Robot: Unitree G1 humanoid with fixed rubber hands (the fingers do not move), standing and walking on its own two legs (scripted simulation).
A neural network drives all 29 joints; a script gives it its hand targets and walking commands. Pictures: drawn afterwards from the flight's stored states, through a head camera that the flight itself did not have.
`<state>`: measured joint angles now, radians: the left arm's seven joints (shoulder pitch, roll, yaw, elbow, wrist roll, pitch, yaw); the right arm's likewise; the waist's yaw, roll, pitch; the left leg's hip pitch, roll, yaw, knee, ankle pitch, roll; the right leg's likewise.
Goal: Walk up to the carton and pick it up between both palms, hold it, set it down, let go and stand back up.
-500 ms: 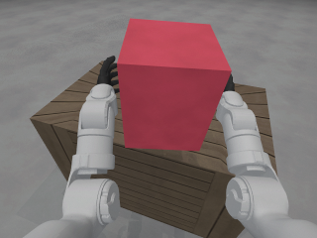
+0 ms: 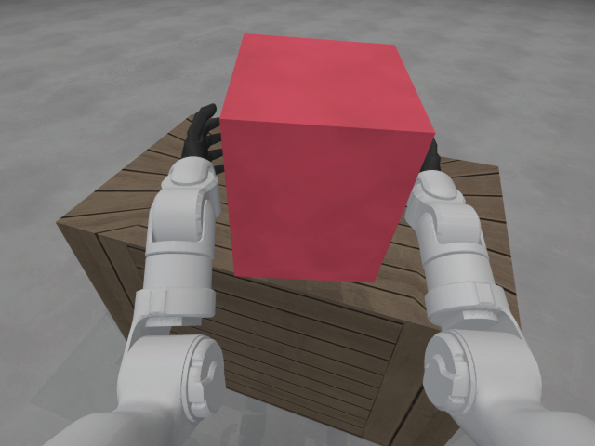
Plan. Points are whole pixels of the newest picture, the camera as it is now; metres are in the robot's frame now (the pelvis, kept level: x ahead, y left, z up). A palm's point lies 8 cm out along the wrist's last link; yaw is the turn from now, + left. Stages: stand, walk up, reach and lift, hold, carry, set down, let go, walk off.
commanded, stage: hold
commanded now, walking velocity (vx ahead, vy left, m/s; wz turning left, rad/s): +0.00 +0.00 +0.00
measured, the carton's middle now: (312, 164) +0.42 +0.00 +0.21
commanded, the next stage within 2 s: set down in 1.00 s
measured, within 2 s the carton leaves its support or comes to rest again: neither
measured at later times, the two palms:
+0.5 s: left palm (199, 166) +0.38 +0.14 +0.23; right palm (421, 177) +0.39 -0.14 +0.21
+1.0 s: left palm (194, 162) +0.38 +0.15 +0.24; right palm (420, 169) +0.40 -0.14 +0.22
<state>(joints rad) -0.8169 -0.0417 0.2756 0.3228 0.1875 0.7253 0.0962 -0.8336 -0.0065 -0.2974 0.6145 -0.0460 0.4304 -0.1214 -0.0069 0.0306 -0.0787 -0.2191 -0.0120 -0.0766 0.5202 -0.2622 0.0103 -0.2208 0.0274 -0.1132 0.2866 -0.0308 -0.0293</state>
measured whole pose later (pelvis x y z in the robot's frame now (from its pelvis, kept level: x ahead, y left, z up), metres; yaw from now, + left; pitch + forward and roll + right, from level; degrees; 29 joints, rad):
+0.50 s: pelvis +0.00 +0.00 +0.00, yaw +0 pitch -2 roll -2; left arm -0.82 -0.04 0.28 0.32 0.19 0.73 0.10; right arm -0.83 -0.01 -0.30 0.62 -0.05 0.43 -0.12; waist -0.01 0.03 -0.08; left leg -0.22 -0.01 -0.08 0.52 -0.26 0.01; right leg -0.22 0.03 -0.11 0.29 -0.03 -0.03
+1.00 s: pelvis +0.00 +0.00 +0.00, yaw +0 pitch -2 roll -3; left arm -0.79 -0.04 0.26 0.25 0.19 0.74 0.09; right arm -0.82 -0.01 -0.27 0.54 -0.03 0.46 -0.13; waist -0.01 0.03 -0.07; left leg -0.21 -0.01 -0.08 0.52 -0.27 0.01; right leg -0.21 0.03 -0.11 0.29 -0.04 -0.03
